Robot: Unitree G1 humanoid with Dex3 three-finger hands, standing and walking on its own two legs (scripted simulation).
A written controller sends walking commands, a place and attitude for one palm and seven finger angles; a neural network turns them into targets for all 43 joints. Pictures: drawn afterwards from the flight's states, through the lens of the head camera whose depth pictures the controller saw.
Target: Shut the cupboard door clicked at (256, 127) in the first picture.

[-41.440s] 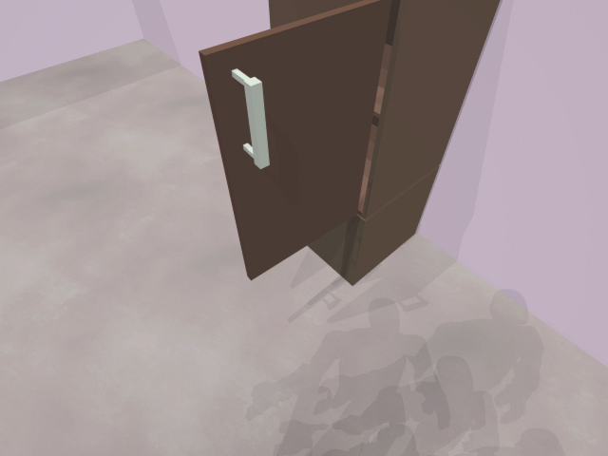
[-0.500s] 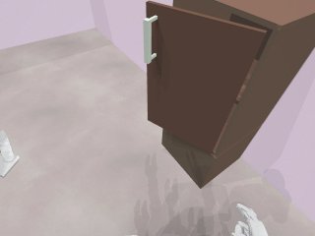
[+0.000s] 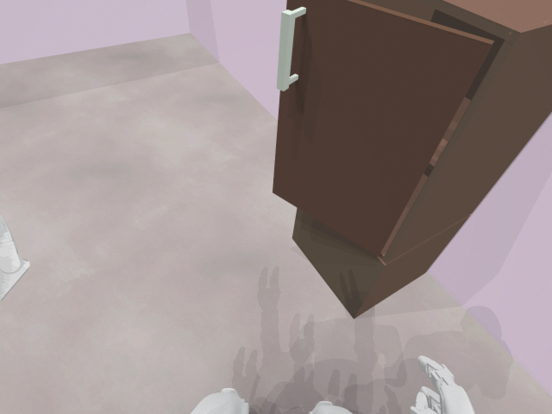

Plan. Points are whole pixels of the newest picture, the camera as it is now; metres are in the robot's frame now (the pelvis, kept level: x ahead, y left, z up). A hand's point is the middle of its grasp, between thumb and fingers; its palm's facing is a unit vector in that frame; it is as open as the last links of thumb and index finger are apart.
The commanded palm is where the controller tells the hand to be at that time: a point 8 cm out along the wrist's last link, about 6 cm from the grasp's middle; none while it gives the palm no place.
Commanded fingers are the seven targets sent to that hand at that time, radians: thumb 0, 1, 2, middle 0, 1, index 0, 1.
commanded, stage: step back with the hand held close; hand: left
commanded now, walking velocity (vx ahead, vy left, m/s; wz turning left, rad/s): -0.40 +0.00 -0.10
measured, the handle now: (291, 50) +0.76 +0.02 +0.17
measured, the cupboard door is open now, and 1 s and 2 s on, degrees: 21 21 21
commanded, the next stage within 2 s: stop stepping back and stand still in 0.34 s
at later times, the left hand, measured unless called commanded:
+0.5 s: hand out of the picture +0.13 +0.25 +0.21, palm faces +0.32 -0.88 -0.34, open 7.4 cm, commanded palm +0.08 +0.30 +0.21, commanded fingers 0.00 0.90 0.90 -0.20 -0.30 -0.20 -0.30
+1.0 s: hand out of the picture +0.02 +0.29 +0.20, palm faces +0.24 -0.90 -0.37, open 7.4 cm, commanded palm -0.04 +0.34 +0.21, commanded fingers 0.00 0.90 0.90 -0.20 -0.30 -0.20 -0.30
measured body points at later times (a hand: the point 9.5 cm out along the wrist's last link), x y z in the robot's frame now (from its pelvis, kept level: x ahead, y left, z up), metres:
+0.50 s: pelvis -0.11 +0.03 +0.01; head -0.11 +0.07 +0.46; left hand +0.11 +0.30 +0.23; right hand +0.06 -0.21 -0.04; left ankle +0.02 +0.08 -0.71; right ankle -0.20 -0.13 -0.71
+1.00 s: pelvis -0.23 +0.07 +0.03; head -0.26 +0.12 +0.47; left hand +0.00 +0.33 +0.22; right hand -0.16 -0.17 -0.05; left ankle -0.09 +0.14 -0.70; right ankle -0.27 +0.02 -0.67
